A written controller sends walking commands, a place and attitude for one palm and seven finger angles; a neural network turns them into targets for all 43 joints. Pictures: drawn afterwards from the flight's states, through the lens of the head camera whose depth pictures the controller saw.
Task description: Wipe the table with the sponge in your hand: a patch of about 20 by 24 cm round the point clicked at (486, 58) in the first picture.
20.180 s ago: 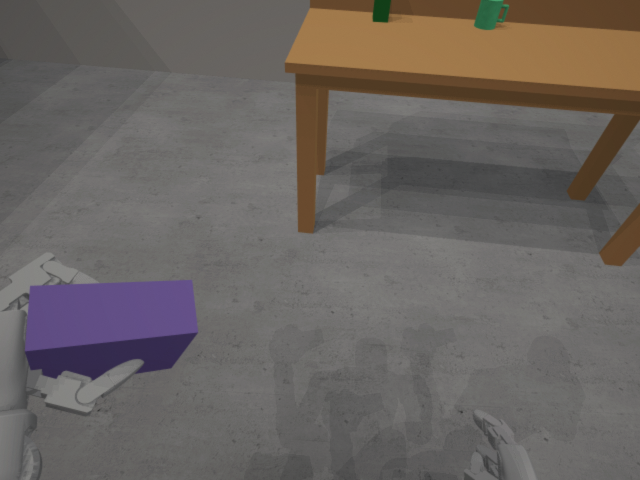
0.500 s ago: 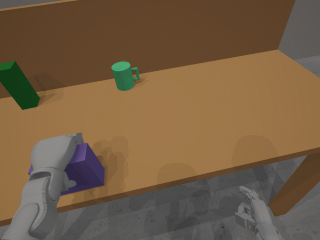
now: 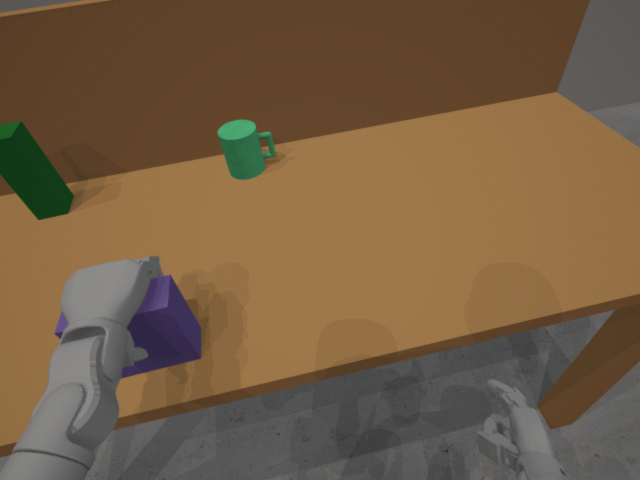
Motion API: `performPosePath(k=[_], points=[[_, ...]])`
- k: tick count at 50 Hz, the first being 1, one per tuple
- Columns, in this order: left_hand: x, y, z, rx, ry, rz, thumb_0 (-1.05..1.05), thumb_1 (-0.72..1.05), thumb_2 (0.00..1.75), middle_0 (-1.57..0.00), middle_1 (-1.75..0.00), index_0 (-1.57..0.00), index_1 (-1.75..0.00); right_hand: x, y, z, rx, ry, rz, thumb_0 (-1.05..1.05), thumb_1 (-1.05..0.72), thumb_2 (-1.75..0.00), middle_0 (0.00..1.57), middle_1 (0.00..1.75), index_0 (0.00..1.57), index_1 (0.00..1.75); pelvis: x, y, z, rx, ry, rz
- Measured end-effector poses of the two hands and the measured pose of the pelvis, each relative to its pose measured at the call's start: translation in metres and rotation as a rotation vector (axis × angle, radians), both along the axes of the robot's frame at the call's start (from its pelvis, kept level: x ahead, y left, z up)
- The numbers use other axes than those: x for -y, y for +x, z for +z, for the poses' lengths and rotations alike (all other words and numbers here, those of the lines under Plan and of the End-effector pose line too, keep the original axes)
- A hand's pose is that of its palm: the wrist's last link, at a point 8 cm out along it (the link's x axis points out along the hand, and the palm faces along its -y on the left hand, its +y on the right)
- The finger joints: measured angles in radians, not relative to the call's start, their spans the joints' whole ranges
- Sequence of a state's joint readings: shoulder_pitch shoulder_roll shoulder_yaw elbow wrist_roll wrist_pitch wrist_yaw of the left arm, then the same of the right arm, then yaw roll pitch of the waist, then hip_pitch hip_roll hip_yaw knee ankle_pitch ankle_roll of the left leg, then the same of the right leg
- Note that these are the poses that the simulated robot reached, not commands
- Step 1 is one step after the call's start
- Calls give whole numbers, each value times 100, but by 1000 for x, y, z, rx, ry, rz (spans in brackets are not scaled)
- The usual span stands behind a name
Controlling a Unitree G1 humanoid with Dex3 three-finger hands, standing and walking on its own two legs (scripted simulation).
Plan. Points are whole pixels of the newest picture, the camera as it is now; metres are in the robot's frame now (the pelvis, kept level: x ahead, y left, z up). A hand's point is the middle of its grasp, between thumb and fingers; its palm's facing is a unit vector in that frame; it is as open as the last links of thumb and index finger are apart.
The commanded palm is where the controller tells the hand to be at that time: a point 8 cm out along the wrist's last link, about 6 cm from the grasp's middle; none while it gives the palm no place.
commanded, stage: wipe forward along the first lane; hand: left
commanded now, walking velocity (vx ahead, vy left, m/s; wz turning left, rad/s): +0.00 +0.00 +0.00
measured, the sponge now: (144, 338) +0.26 +0.29 +0.03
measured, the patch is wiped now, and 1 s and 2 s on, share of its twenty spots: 0.15 0.30 0.50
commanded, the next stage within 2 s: slide across to the middle lane in 1.40 s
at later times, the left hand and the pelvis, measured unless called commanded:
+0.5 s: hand (132, 279) +0.32 +0.32 +0.08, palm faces -0.05 -0.01 -1.00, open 9.7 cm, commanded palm +0.30 +0.31 +0.12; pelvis +0.00 +0.01 +0.00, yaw +0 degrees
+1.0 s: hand (140, 251) +0.37 +0.34 +0.08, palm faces -0.09 +0.00 -1.00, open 9.7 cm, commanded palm +0.35 +0.33 +0.12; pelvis +0.01 +0.02 +0.00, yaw +1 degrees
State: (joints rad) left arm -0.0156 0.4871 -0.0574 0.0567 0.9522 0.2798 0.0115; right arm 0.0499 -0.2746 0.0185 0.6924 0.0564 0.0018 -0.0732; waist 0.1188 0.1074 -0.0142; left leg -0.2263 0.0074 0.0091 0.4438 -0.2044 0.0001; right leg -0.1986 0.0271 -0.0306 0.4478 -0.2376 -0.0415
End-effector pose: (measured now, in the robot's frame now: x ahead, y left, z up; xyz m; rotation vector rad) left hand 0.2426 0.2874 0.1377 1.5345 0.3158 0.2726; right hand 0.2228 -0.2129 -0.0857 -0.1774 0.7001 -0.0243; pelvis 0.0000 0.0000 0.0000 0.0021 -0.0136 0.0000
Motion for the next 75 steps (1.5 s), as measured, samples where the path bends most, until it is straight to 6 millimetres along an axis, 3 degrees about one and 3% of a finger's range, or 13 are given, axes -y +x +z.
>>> performPosePath(k=[21, 47, 75], points=[[-23, 47, -1, -20, 6, 17, 0, -46, 106, -78, -137, -78, -136, 21, -32, -16, -119, -42, -76, 1, -91, -89, 20, 30, 20, 30, -5, 3, -3, -55, -5, 5], [-40, 104, 0, -59, 25, 4, 1, -48, 108, -79, -137, -78, -137, 17, -67, -29, -241, -46, -123, 1, -91, -89, 20, 30, 20, 30, -16, 5, -5, -111, -14, 12], [-69, 152, 0, -102, 18, 8, 1, -48, 109, -79, -137, -78, -138, 35, -109, -31, -377, -102, -214, 1, -91, -89, 20, 30, 20, 30, -22, 14, -5, -167, -23, -1]])
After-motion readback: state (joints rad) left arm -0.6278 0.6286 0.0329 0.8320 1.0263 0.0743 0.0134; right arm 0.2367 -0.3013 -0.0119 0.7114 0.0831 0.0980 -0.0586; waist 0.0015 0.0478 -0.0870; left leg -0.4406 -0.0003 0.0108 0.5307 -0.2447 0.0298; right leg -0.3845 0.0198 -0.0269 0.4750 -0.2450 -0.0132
